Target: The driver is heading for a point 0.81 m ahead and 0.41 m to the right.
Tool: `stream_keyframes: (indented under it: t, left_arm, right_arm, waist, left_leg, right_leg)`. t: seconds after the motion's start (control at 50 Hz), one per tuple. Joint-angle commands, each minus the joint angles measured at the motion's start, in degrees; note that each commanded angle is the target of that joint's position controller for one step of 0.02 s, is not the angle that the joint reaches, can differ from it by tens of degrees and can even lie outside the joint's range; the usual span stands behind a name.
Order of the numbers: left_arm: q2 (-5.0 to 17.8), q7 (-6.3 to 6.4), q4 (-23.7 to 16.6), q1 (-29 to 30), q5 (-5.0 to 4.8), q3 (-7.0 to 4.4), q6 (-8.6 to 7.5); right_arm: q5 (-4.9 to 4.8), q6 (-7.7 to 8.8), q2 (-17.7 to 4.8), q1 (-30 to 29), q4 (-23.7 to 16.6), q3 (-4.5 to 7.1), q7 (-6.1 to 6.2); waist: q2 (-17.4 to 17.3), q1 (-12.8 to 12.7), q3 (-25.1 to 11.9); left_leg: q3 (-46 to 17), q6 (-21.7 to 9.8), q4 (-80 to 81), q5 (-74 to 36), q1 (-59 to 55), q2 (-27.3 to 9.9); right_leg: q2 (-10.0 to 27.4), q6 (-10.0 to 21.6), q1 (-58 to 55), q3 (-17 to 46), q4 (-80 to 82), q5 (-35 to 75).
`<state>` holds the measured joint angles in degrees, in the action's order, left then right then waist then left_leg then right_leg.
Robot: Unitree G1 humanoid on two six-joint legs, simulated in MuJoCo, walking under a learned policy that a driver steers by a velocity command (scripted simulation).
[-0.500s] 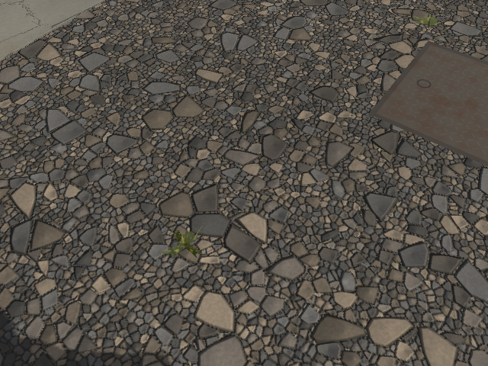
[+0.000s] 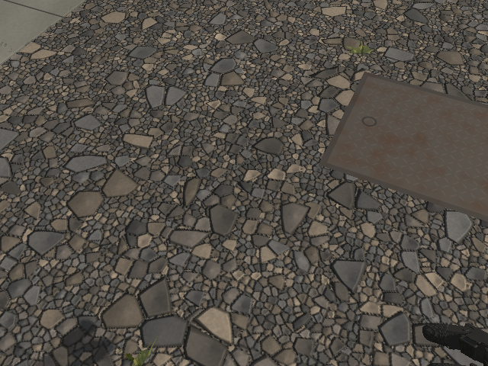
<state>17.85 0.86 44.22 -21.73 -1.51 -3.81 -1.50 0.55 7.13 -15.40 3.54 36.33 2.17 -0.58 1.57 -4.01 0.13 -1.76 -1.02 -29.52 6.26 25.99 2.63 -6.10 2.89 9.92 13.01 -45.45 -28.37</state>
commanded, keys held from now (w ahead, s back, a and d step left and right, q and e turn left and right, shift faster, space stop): w+e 0.10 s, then e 0.74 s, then w+e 0.16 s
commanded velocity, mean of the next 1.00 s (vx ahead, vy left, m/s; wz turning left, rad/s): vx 0.19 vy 0.00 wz -0.59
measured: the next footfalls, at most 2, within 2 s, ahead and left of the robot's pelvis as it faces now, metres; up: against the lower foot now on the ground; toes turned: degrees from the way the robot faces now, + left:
right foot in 0.42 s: +0.32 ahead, -0.16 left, +0.00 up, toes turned -16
left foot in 0.84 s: +0.39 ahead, +0.06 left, +0.00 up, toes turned -35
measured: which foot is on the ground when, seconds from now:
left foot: down 0.00-0.42, up 0.44-0.82, down 0.84-1.00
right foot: up 0.00-0.40, down 0.42-0.86, up 0.88-1.00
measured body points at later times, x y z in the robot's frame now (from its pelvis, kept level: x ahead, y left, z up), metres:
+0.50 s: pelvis +0.20 -0.04 +0.00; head +0.26 -0.07 +0.44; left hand +0.47 +0.16 -0.08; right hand +0.22 -0.35 -0.12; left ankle +0.12 +0.13 -0.64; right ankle +0.28 -0.14 -0.72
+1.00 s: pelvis +0.28 -0.01 +0.02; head +0.31 +0.00 +0.47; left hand +0.58 +0.14 -0.08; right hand +0.21 -0.31 -0.07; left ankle +0.35 +0.08 -0.72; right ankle +0.22 -0.13 -0.64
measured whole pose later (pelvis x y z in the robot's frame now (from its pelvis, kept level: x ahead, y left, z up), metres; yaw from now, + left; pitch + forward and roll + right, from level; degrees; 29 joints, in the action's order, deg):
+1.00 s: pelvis +0.28 -0.01 +0.02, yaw -36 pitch +1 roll -1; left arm 20.0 0.8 35.7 -12.7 -0.6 -5.8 2.5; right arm 0.7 1.0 -16.0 13.0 41.5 3.2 1.8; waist 2.0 1.0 -0.3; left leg 0.1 -0.4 -26.1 13.4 14.3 -1.2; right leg -4.1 -1.6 33.4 5.2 -62.1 -19.1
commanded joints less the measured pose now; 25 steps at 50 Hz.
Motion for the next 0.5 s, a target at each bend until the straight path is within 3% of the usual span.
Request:
stream_keyframes:
  t: [0.02, 0.04, 0.06, 0.1, 0.14, 0.2, 0.28, 0.34, 0.38, 0.4, 0.42, 0.44, 0.46, 0.48, 0.5]
  left_arm:
    - [8.0, -0.17, -5.86, -0.27, -0.69, -0.82, -1.4]
    - [8.21, -0.13, -6.73, 3.81, -0.09, -1.05, -1.08]
    - [7.46, -0.3, -7.64, 6.24, 0.49, -1.17, -1.05]
    - [5.27, -0.86, -8.11, 5.93, 0.0, -1.17, -0.53]
    - [3.16, -0.91, -8.86, 6.61, 0.08, -0.85, 0.28]
    - [1.83, -1.05, -10.05, 8.24, 0.95, -0.38, 0.65]
    - [1.31, -2.8, -11.08, 13.38, 0.86, -0.22, 0.29]
    - [3.23, -4.03, -12.83, 15.5, 0.95, -1.19, 0.55]
    - [5.33, -4.22, -12.66, 12.11, 1.29, -2.42, 0.77]
    - [7.15, -3.85, -11.25, 6.62, 1.37, -3.59, 0.72]
    - [11.12, -2.64, -10.56, 1.65, 1.34, -5.02, 0.81]
    - [16.64, -1.21, -12.1, 2.72, 1.76, -5.35, 1.18]
    - [14.52, -1.69, -14.41, 3.31, 2.39, -4.44, 0.74]
    - [11.39, -2.12, -14.89, 6.1, 2.01, -3.76, 0.52]
    - [9.57, -1.94, -14.38, 8.71, 0.95, -3.24, 0.52]
  right_arm:
    - [-0.7, -0.55, -8.86, 16.4, -0.09, 3.73, 0.6]
    - [-0.27, -1.0, -7.57, 13.68, -0.31, 3.2, 0.74]
    - [-0.09, -1.21, -6.52, 11.77, 0.22, 2.79, 0.72]
    - [0.25, -0.99, -5.41, 10.14, 0.98, 2.38, 0.72]
    - [-0.08, -0.63, -5.99, 8.82, 1.79, 2.66, 0.55]
    - [-0.14, -1.13, -8.99, 7.32, 3.13, 3.69, 0.95]
    - [-0.9, -2.77, -10.24, 7.27, 4.72, 3.86, 1.99]
    - [-2.15, -3.55, -11.85, 7.72, 5.61, 4.4, 2.18]
    - [-3.09, -4.04, -12.77, 6.72, 5.41, 4.89, 2.4]
    - [-3.25, -4.28, -11.85, 6.61, 5.32, 4.66, 2.44]
    - [-1.8, -4.1, -10.08, 9.66, 5.18, 3.96, 2.17]
    - [2.32, -3.9, -3.95, 15.0, 3.55, 1.88, 1.34]
    - [0.91, -3.66, -7.54, 15.63, 3.65, 1.64, 0.55]
    - [-1.16, -4.02, -10.81, 9.9, 3.15, 2.56, 0.4]
    - [-1.14, -4.51, -10.24, 7.35, 2.39, 2.39, 0.87]
  waist:
    - [-10.84, 9.12, -10.83]
    - [-6.52, 8.72, -5.63]
    - [-5.32, 7.77, -1.56]
    - [-7.79, 5.63, 0.68]
    - [-7.7, 4.54, 2.25]
    - [-6.9, 3.77, 0.67]
    - [-6.68, 5.66, -1.17]
    - [-6.92, 5.45, -1.7]
    - [-7.03, 3.06, -3.43]
    - [-5.13, 0.22, -5.87]
    - [1.23, -1.53, -9.05]
    - [16.93, 4.02, -13.98]
    - [12.23, 1.41, -26.35]
    - [4.94, -0.08, -21.03]
    - [2.04, 1.26, -14.62]
  left_leg:
    - [-36.68, -12.48, 11.57, 22.16, -40.47, -25.21]
    - [-28.43, -10.42, 12.37, 16.56, -33.43, -22.55]
    - [-22.69, -9.81, 14.01, 10.04, -27.42, -20.15]
    - [-14.64, -8.82, 17.1, 3.6, -21.05, -17.13]
    - [-8.51, -9.91, 18.01, -11.18, -17.9, -16.96]
    - [-0.45, -10.33, 16.73, -28.31, -18.21, -16.83]
    - [7.3, -7.85, 15.11, -27.94, -18.89, -14.76]
    - [7.9, -6.61, 10.83, -27.76, -22.76, -16.74]
    - [8.71, -5.25, 2.93, -33.61, -23.74, -16.73]
    - [10.34, -3.56, -5.84, -32.73, -22.08, -14.55]
    - [11.51, -0.06, -19.26, -19.99, -13.53, -10.57]
    - [10.68, 4.31, -40.34, 32.88, 6.6, -2.3]
    - [-2.35, 4.55, -50.29, 35.64, 10.86, 0.19]
    - [-4.2, 3.79, -50.22, 29.43, 13.34, -2.26]
    - [-3.61, 3.58, -46.5, 24.68, 14.51, -3.88]
  right_leg:
    - [5.6, -1.88, 35.48, -2.07, -28.77, -0.23]
    - [7.47, -2.31, 34.64, -4.35, -28.6, 4.18]
    - [8.89, -2.62, 33.87, -4.84, -26.14, 7.04]
    - [11.16, -2.74, 30.09, -5.92, -22.86, 9.85]
    - [11.21, -3.9, 29.21, -7.48, -19.55, 9.89]
    - [11.22, -5.44, 28.0, -9.59, -10.59, 15.81]
    - [9.43, -4.22, 20.63, -13.12, 3.81, 29.14]
    - [8.48, -1.99, 18.59, -13.87, 9.09, 26.09]
    - [6.04, 0.33, 13.35, -15.73, 12.69, 22.43]
    - [3.91, 2.1, 5.83, -16.55, 17.22, 26.16]
    - [7.19, 5.19, -5.98, -10.31, 19.41, 44.27]
    - [22.71, 14.87, -22.2, 10.67, 13.12, 73.45]
    - [28.83, 22.82, -25.64, 25.53, 19.24, 58.08]
    - [25.24, 19.83, -20.83, 19.61, 21.86, 48.96]
    - [22.07, 16.36, -14.39, 14.63, 22.83, 42.12]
